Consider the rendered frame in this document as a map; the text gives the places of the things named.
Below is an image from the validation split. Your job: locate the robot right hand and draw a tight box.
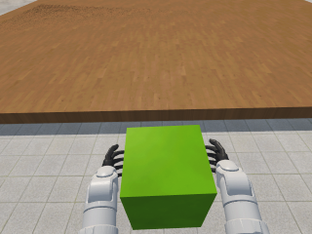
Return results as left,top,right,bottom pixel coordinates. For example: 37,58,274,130
205,138,229,174

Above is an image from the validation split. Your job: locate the left robot forearm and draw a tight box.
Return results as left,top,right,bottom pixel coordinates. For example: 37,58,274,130
77,166,119,234

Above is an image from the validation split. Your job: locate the carton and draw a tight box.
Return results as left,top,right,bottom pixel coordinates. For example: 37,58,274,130
120,125,217,230

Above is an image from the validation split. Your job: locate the robot left hand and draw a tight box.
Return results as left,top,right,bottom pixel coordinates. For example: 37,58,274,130
102,144,125,177

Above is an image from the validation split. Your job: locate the right robot forearm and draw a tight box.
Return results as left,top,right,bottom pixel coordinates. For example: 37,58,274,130
215,160,270,234

